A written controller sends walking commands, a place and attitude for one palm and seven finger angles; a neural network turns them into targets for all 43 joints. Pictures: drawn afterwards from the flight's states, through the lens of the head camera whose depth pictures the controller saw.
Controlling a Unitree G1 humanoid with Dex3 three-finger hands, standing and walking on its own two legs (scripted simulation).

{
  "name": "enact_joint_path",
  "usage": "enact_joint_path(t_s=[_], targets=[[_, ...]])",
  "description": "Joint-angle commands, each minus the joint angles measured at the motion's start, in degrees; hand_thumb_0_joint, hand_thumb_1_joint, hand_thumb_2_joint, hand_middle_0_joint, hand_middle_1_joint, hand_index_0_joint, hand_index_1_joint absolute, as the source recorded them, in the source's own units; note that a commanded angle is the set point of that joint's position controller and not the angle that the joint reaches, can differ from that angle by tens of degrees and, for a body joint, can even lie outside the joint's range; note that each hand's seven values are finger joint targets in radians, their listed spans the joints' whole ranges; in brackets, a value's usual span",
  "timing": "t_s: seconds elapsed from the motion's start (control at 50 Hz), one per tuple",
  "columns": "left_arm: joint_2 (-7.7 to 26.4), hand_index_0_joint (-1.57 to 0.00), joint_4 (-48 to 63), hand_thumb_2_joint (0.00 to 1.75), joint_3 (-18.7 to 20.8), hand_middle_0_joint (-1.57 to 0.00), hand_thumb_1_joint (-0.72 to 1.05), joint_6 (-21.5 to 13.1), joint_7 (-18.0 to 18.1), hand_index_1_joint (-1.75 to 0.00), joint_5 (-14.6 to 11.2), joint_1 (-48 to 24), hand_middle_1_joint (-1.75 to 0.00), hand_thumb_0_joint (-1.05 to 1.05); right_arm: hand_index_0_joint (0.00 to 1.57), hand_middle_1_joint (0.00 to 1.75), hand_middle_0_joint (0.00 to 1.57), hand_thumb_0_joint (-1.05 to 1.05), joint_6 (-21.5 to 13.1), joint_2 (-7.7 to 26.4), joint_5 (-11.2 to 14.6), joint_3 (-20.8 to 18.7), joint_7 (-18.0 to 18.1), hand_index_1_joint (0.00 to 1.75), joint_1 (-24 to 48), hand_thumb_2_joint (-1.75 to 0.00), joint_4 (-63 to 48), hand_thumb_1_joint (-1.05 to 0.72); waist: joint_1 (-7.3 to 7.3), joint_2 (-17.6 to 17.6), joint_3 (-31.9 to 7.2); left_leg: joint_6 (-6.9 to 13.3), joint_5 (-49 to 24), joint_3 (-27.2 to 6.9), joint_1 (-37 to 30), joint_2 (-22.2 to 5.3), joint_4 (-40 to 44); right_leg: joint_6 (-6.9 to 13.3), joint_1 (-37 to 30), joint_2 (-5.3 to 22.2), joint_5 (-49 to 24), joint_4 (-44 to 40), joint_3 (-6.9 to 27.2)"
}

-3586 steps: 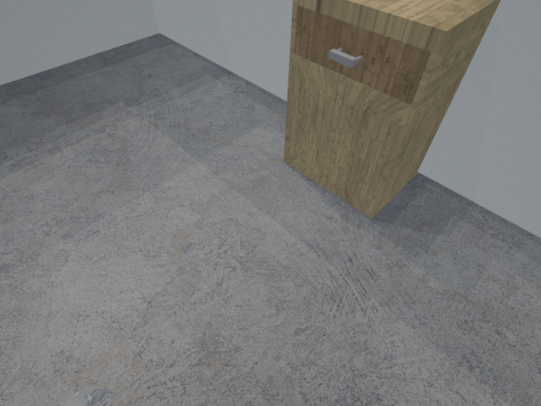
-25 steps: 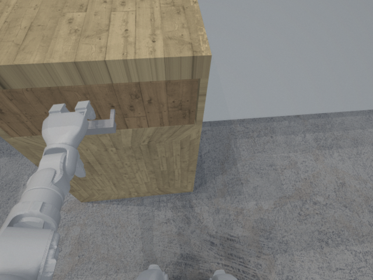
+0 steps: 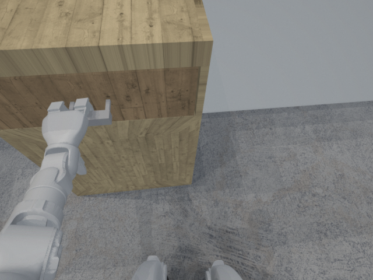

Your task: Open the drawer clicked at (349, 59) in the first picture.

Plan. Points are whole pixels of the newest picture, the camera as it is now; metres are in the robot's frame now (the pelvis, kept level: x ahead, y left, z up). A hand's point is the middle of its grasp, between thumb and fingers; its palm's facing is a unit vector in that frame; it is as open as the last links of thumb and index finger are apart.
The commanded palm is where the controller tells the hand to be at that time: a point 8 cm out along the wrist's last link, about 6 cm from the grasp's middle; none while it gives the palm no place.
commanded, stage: lower the fingers behind the handle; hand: left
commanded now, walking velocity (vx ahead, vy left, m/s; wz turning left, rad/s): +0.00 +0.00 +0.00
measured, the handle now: (89, 111) +0.50 +0.24 +0.00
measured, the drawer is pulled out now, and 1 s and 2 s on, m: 0.00 0.00 0.10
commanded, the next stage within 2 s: close the thumb around the handle in 0.32 s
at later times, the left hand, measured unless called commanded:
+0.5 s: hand (76, 138) +0.43 +0.26 -0.01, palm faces -0.03 -0.03 -1.00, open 13.9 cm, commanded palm +0.41 +0.25 +0.04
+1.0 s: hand (76, 137) +0.43 +0.27 -0.01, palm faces -0.04 -0.03 -1.00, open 6.4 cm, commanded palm +0.41 +0.25 +0.04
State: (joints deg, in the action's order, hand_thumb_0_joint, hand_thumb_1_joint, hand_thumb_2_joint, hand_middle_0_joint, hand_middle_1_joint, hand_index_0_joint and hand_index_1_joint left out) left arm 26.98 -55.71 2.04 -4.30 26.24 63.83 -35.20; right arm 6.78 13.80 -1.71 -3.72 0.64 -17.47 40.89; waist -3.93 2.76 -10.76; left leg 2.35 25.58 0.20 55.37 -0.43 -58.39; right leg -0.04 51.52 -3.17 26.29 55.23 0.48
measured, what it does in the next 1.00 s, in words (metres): stands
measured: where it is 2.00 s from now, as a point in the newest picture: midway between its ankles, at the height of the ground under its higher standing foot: outside the picture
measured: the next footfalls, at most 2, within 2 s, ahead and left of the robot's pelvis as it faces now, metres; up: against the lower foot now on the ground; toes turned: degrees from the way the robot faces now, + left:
none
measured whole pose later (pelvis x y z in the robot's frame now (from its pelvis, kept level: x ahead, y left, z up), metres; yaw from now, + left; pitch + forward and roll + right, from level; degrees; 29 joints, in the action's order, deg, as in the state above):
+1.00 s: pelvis +0.01 +0.00 +0.00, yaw +0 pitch +22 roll -3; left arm 27.5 -55.3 1.8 -4.0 24.9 63.1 -34.5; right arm 6.8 13.9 -1.3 -3.5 1.0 -17.2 40.8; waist -3.9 2.8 -10.6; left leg 2.2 25.8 0.2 54.0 -0.5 -57.4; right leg 0.2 50.3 -3.3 26.5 54.4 0.6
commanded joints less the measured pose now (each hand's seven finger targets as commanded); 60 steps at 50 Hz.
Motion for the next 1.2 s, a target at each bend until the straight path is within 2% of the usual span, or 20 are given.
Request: enact_joint_path(t_s=[0.0,0.02,0.06,0.1,0.16,0.24,0.26,0.28,0.38,0.4,0.48,0.54,0.58,0.6,0.68,0.7,0.82,0.9,1.06,1.18], targets=[[12.76,-0.30,10.08,0.30,2.43,-0.30,-0.50,1.29,2.52,-1.20,0.21,-18.94,-1.20,0.00,0.20,0.30,0.20,0.00,-0.89,9.70,0.06,-3.22,0.76,0.30,-5.86,-0.90,-3.51,-0.90,0.01,3.11,-24.85,-0.71,-26.44,-1.90,-26.83,-0.02,5.95,2.66,-5.28,-1.77,-18.56,-6.02,-2.77],[11.73,-0.30,10.77,0.30,1.29,-0.30,-0.50,1.44,2.36,-1.20,-0.03,-20.34,-1.20,0.00,0.20,0.30,0.20,0.00,-0.97,9.47,0.26,-3.12,0.77,0.30,-5.94,-0.90,-3.61,-0.90,-0.55,3.38,-24.22,-0.60,-25.77,-1.65,-26.53,0.00,6.28,2.52,-5.57,-1.71,-18.63,-6.57,-2.75],[14.27,-0.30,9.91,0.30,3.10,-0.30,-0.50,1.90,1.71,-1.20,-0.63,-19.83,-1.20,0.00,0.20,0.30,0.20,0.00,-0.85,9.91,0.21,-2.86,0.99,0.30,-5.87,-0.90,-3.26,-0.90,-0.28,1.93,-23.48,-0.38,-24.66,-1.60,-25.12,0.14,6.66,2.58,-7.37,-1.60,-19.08,-6.84,-2.47],[14.04,-0.30,9.08,0.30,2.53,-0.30,-0.50,1.90,1.06,-1.20,-0.55,-19.19,-1.20,0.00,0.20,0.30,0.20,0.00,-0.82,9.78,0.41,-2.79,1.32,0.30,-5.79,-0.90,-3.31,-0.90,-0.50,0.87,-22.03,-0.10,-23.59,-1.16,-24.28,0.29,6.89,2.41,-7.76,-1.50,-19.22,-7.39,-2.20],[14.99,-0.30,9.74,0.30,3.23,-0.30,-0.50,0.81,0.10,-1.20,-0.90,-18.43,-1.20,0.00,0.20,0.30,0.20,0.00,-0.97,9.68,0.49,-2.60,1.48,0.30,-5.59,-0.90,-3.55,-0.90,0.06,1.99,-22.12,-0.03,-23.40,-0.91,-23.55,0.49,7.07,2.57,-8.96,-1.37,-19.87,-7.38,-1.85],[12.89,-0.30,8.83,0.30,1.61,-0.30,-0.50,-0.55,0.02,-1.20,-0.58,-17.52,-1.20,0.00,0.20,0.30,0.20,0.00,-1.31,9.26,0.61,-2.65,1.58,0.30,-5.56,-0.90,-3.91,-0.90,-0.40,1.40,-20.05,0.04,-21.52,-0.86,-22.35,0.62,6.84,2.50,-7.34,-1.37,-18.26,-7.52,-1.88],[11.98,-0.30,9.38,0.30,1.23,-0.30,-0.50,-0.93,0.01,-1.20,-0.87,-18.60,-1.20,0.00,0.20,0.30,0.20,0.00,-1.57,9.13,0.55,-2.83,1.51,0.30,-5.68,-0.90,-3.86,-0.90,-0.74,1.94,-20.64,0.08,-22.11,-0.88,-22.73,0.53,6.57,2.49,-7.04,-1.29,-18.49,-7.36,-1.85],[13.84,-0.30,9.46,0.30,2.40,-0.30,-0.50,-1.23,0.38,-1.20,-0.31,-18.83,-1.20,0.00,0.20,0.30,0.20,0.00,-1.58,9.34,0.59,-2.82,1.58,0.30,-5.69,-0.90,-3.74,-0.90,-0.49,1.89,-21.33,-0.02,-21.95,-0.97,-22.96,0.43,6.40,2.39,-6.31,-1.28,-18.04,-7.10,-1.80],[14.91,-0.30,10.57,0.30,3.36,-0.30,-0.50,-1.17,1.24,-1.20,-0.27,-19.41,-1.20,0.00,0.20,0.30,0.20,0.00,-1.48,9.49,0.39,-2.99,1.40,0.30,-6.06,-0.90,-3.71,-0.90,-0.18,2.53,-24.29,-0.14,-24.51,-0.91,-23.58,0.54,5.50,2.39,-7.31,-1.33,-20.52,-6.14,-1.68],[13.57,-0.30,9.35,0.30,2.73,-0.30,-0.50,-0.72,1.22,-1.20,-0.66,-17.82,-1.20,0.00,0.20,0.30,0.20,0.00,-1.45,9.45,0.34,-3.06,1.25,0.30,-6.08,-0.90,-3.54,-0.90,-0.21,2.07,-23.69,-0.04,-24.60,-0.65,-23.48,0.66,5.33,2.40,-7.65,-1.43,-20.96,-6.36,-1.73],[15.87,-0.32,9.75,0.40,3.64,-0.32,-0.28,-0.05,1.46,-1.22,-0.21,-19.68,-1.22,0.00,0.20,0.30,0.20,0.00,-1.15,9.65,0.52,-2.82,1.39,0.30,-5.96,-0.90,-3.43,-0.90,-0.36,1.70,-23.78,-0.02,-24.27,-0.66,-22.63,0.67,5.62,2.26,-8.22,-1.30,-21.28,-6.34,-1.61],[14.62,-0.33,10.29,0.47,3.22,-0.33,-0.11,0.44,1.21,-1.24,-0.56,-17.73,-1.24,0.00,0.20,0.30,0.20,0.00,-1.05,9.60,0.44,-2.93,1.32,0.30,-5.80,-0.90,-3.65,-0.90,0.15,2.68,-24.26,-0.16,-25.90,-0.60,-24.39,0.66,5.73,2.41,-8.64,-1.43,-22.09,-6.51,-1.80],[13.31,-0.34,10.55,0.52,2.10,-0.34,0.00,0.26,1.03,-1.25,-0.40,-18.89,-1.25,0.00,0.20,0.30,0.20,0.00,-1.00,9.27,0.55,-2.91,1.27,0.30,-5.70,-0.90,-3.66,-0.90,-0.40,3.15,-24.14,-0.27,-26.13,-0.89,-25.07,0.49,5.81,2.34,-7.44,-1.43,-21.45,-6.52,-1.96],[12.43,-0.34,8.80,0.54,1.58,-0.34,0.06,0.60,0.78,-1.26,-0.82,-17.96,-1.26,0.00,0.20,0.30,0.20,0.00,-1.00,9.40,0.50,-2.91,1.24,0.30,-5.80,-0.90,-3.51,-0.90,-0.59,1.80,-21.63,-0.14,-24.51,-0.79,-23.75,0.57,6.03,2.35,-7.55,-1.46,-20.59,-6.97,-1.99],[14.15,-0.36,10.62,0.64,2.68,-0.36,0.28,-0.26,0.59,-1.28,-0.25,-18.19,-1.28,0.00,0.20,0.30,0.20,0.00,-1.15,9.31,0.55,-2.86,1.46,0.30,-5.61,-0.90,-3.95,-0.90,0.08,2.43,-24.21,-0.15,-24.92,-0.81,-24.53,0.57,6.18,2.38,-8.21,-1.35,-20.81,-6.66,-1.82],[12.71,-0.36,10.12,0.66,2.02,-0.36,0.34,-0.18,0.47,-1.29,-0.78,-17.03,-1.29,0.00,0.20,0.30,0.20,0.00,-1.19,9.31,0.44,-2.94,1.35,0.30,-5.48,-0.90,-3.88,-0.90,0.03,2.79,-23.13,-0.09,-24.65,-0.61,-24.61,0.58,6.09,2.45,-8.05,-1.42,-20.76,-7.01,-1.78],[12.56,-0.38,10.25,0.80,1.68,-0.38,0.68,-0.65,0.70,-1.33,-0.69,-17.88,-1.33,0.00,0.20,0.30,0.20,0.00,-1.30,9.19,0.53,-2.88,1.36,0.30,-5.56,-0.90,-3.93,-0.90,-0.48,2.03,-22.18,-0.01,-24.00,-0.48,-23.22,0.60,6.04,2.28,-7.84,-1.34,-20.84,-7.06,-1.68],[14.08,-0.40,9.62,0.90,2.95,-0.40,0.90,-0.14,0.73,-1.35,-0.63,-17.30,-1.35,0.00,0.20,0.30,0.20,0.00,-1.07,9.56,0.39,-2.95,1.25,0.30,-6.06,-0.90,-3.42,-0.90,-0.07,1.94,-22.55,-0.17,-25.46,-0.75,-23.70,0.48,5.83,2.41,-7.91,-1.40,-21.53,-6.48,-1.88],[15.10,-0.40,11.20,0.90,3.31,-0.40,0.90,-0.42,0.71,-1.35,-0.53,-19.87,-1.35,0.00,0.20,0.30,0.20,0.00,-0.92,9.70,0.39,-2.93,1.34,0.30,-6.02,-0.90,-3.44,-0.90,-0.36,2.88,-23.15,-0.26,-25.54,-1.19,-24.28,0.35,6.02,2.55,-7.54,-1.34,-20.85,-6.33,-1.99],[12.00,-0.40,11.33,0.90,2.04,-0.40,0.90,-0.24,1.55,-1.35,-0.29,-17.92,-1.35,0.00,0.20,0.30,0.20,0.00,-0.95,9.34,0.32,-3.28,1.02,0.30,-5.90,-0.90,-3.57,-0.90,-0.28,2.79,-24.57,-0.51,-27.80,-1.37,-26.87,0.10,5.79,2.40,-6.51,-1.54,-20.82,-6.40,-2.36]])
